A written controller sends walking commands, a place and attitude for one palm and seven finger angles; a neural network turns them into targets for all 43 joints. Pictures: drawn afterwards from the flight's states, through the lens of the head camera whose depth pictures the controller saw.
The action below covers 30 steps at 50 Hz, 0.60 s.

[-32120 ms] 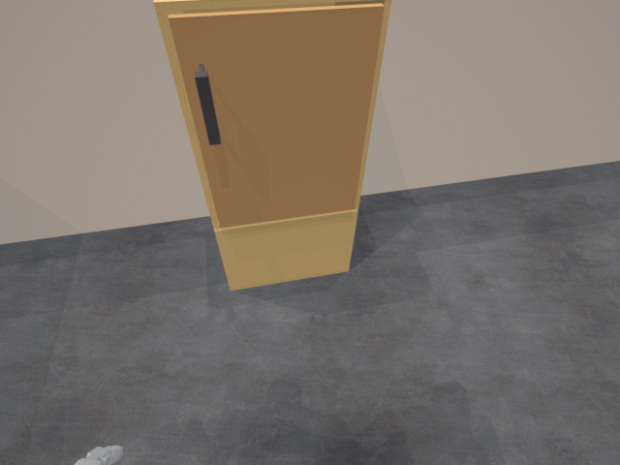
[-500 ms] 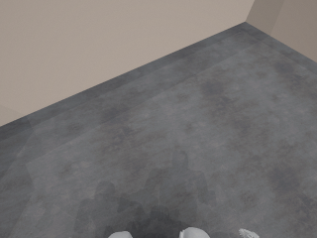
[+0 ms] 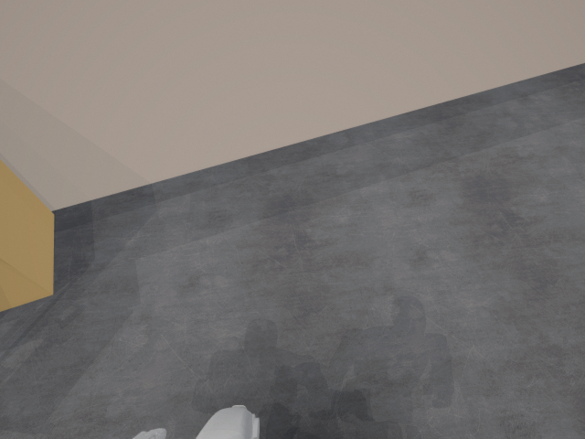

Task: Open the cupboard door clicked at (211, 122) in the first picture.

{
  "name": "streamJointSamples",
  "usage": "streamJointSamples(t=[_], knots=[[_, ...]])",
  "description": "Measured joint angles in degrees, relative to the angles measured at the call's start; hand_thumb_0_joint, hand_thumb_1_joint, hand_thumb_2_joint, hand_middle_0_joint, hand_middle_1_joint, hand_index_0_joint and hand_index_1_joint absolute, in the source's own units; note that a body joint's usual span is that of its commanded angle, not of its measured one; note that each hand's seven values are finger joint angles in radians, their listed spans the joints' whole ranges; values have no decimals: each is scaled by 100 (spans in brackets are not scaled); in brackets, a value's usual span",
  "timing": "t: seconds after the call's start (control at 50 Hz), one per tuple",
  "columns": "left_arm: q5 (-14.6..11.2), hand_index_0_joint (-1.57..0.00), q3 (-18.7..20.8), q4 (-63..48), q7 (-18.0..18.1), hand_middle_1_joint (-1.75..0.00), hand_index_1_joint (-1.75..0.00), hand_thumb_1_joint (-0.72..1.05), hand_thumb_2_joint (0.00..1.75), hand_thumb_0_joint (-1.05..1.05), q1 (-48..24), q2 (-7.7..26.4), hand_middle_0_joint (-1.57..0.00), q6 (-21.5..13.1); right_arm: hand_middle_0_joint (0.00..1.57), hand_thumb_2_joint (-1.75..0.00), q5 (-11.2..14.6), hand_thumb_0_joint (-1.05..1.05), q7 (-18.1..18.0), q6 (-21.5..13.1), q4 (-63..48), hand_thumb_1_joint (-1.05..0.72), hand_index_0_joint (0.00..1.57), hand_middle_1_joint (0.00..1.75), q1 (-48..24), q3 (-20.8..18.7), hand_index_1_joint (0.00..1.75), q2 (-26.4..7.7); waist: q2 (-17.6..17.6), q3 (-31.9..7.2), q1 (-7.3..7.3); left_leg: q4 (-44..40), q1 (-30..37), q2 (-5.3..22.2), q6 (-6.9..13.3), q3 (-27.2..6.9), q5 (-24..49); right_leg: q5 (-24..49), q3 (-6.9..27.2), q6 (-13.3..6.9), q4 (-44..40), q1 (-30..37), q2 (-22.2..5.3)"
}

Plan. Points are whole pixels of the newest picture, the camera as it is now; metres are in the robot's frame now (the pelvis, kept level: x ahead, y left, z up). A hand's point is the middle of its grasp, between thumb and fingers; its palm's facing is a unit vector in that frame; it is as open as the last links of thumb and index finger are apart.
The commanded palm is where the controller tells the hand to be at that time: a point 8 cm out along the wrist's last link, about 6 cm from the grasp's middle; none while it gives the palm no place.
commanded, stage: turn to face it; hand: left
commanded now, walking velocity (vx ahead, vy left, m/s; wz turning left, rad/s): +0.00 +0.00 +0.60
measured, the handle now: out of the picture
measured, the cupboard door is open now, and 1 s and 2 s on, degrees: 42 42 42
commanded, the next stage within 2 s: take the last steps up to it in 1.60 s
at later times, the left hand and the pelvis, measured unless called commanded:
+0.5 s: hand out of the picture +0.08 +0.25 -0.16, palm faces +0.27 -0.93 -0.26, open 7.4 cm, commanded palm none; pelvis +0.02 +0.02 +0.00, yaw +16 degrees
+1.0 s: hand out of the picture -0.05 +0.22 -0.20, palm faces +0.59 -0.77 -0.24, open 7.3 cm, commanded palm none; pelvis +0.03 +0.02 -0.02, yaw +36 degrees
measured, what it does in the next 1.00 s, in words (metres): steps on the spot, turning left: left foot, then right foot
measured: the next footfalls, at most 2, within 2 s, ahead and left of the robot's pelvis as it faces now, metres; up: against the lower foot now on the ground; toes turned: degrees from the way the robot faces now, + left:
left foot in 0.14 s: +0.04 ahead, +0.13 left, +0.00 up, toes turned +11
right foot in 0.58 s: +0.10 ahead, -0.11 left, +0.00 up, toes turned +18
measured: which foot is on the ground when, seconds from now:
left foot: up 0.00-0.12, down 0.14-0.58, up 0.60-0.92, down 0.94-1.00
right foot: down 0.00-0.14, up 0.16-0.56, down 0.58-0.94, up 0.96-1.00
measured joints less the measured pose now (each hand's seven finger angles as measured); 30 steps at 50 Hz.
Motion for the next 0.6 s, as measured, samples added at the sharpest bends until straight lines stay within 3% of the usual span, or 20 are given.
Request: streamJointSamples(t=[0.1, 0.14, 0.18, 0.22, 0.3, 0.42, 0.54, 0.56, 0.6], knots=[[26, -21, 66, 76, -33, -30, -30, 90, 90, 0, 156, 116, -20, 9, 20, -90, 20, 1, 15, -47, -75, -91, 20, 30, -250, 64, 30, 31, -193, 66, 162, -1387, 558, 22, 106, 264, 73, -260, -365, 130, 346, -19, -219], [-1, -21, 117, 104, -56, -30, -30, 90, 90, 0, 274, 203, -20, 42, 20, -90, 6, 1, 28, -136, -190, -91, 20, 30, -295, 94, 30, 7, -225, 5, 188, -2210, 913, 1, 232, 340, 757, -487, -477, 222, 788, -184, -322], [-31, -21, 172, 173, -66, -30, -30, 90, 90, 0, 244, 344, -20, 172, 20, -90, -17, 1, 5, -265, -281, -91, 20, 30, -341, 93, 30, 36, -321, -3, 189, -2023, 757, -97, 500, 275, 818, -1143, -116, 339, 1900, -651, -322], [-31, -20, 220, 249, -22, -30, -30, 91, 90, 0, 155, 443, -20, 306, 20, -90, -25, 1, -56, -329, -343, -91, 20, 30, -307, 129, 30, 75, -330, -32, 225, -1931, 710, -126, 645, 182, 629, -1410, 322, 383, 2910, -1116, -127], [-22, -20, 279, 248, -53, -30, -30, 91, 90, 1, -58, 529, -20, 338, 20, -90, -46, 1, -167, -348, -342, -90, 20, 30, -155, 184, 30, 142, -260, -113, 240, -2429, 904, -192, 633, -42, 865, -805, 758, 450, 3620, -1673, 55], [-28, -20, 254, 31, -76, -30, -30, 91, 90, 1, -313, 486, -19, 274, 20, -90, -61, 1, -154, -318, -228, -90, 21, 30, 92, 212, 30, 211, -74, -186, 172, -2901, 1080, -251, 615, -396, 1151, -520, 963, 494, 2857, -1694, 173], [-68, -20, 181, -158, -66, -30, -30, 91, 90, 0, -518, 344, -19, 187, 20, -90, -75, 1, -131, -207, -135, -90, 21, 30, 302, 129, 30, 222, 131, -203, 3, -2696, 905, -326, 447, -826, 1097, -353, 920, 396, 1205, -1006, 460], [-74, -20, 164, -196, -64, -30, -30, 91, 90, 0, -512, 323, -19, 143, 20, -90, -60, 1, -131, -187, -125, -90, 21, 30, 344, 105, 30, 215, 148, -222, -9, -2579, 835, -365, 403, -895, 1045, -112, 884, 368, 727, -779, 494], [-31, -20, 132, -237, -34, -30, -30, 91, 90, 0, -486, 237, -19, 32, 20, -90, -11, 1, -120, -150, -94, -90, 21, 30, 375, 39, 30, 150, 229, -223, 7, -1975, 568, -424, 321, -951, 498, 60, 790, 61, 342, -588, 500]])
